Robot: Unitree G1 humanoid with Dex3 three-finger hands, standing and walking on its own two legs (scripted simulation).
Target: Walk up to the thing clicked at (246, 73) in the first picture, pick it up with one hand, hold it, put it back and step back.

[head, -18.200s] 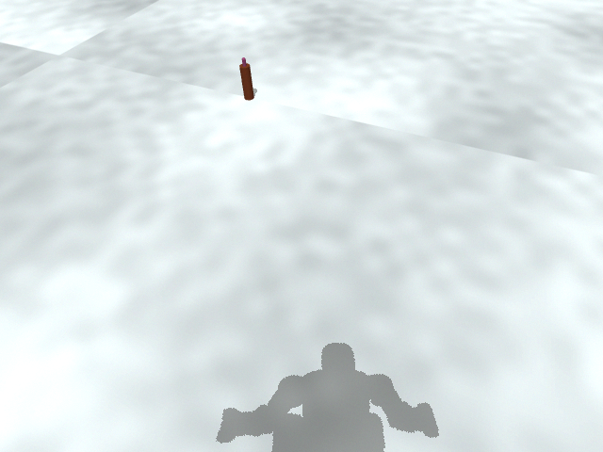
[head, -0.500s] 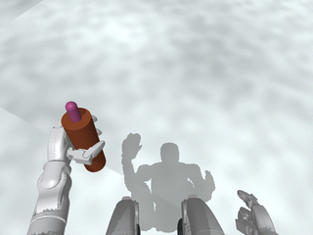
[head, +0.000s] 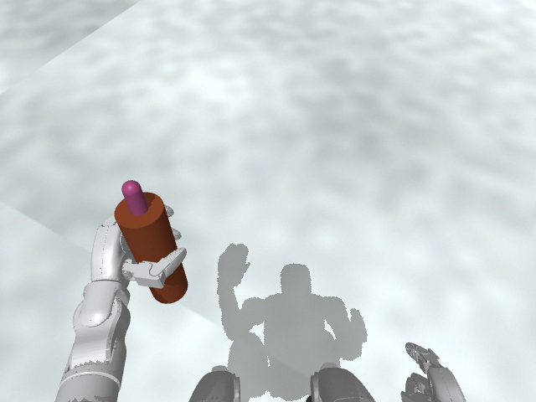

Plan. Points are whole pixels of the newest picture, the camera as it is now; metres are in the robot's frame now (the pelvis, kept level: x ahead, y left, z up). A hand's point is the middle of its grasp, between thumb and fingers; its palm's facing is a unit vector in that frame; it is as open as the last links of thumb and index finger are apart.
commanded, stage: lift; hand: left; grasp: from the side
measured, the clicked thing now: (153, 245) +0.33 +0.18 +0.02
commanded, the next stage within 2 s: hold in 0.26 s
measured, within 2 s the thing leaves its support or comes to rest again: neither
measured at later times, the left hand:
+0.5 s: hand (159, 237) +0.33 +0.16 +0.04, palm faces +0.02 -1.00 -0.01, open 8.8 cm
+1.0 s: hand (155, 241) +0.32 +0.16 +0.06, palm faces +0.02 -1.00 -0.02, open 8.8 cm
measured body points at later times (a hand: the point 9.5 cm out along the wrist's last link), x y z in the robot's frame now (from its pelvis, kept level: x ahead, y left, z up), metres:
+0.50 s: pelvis +0.01 +0.00 +0.02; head +0.06 +0.00 +0.47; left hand +0.33 +0.22 +0.05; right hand +0.12 -0.25 -0.09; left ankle +0.02 +0.12 -0.68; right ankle +0.02 -0.13 -0.68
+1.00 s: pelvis +0.01 +0.00 +0.03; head +0.05 +0.00 +0.48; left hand +0.31 +0.22 +0.06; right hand +0.13 -0.25 -0.08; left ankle +0.02 +0.12 -0.68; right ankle +0.02 -0.13 -0.68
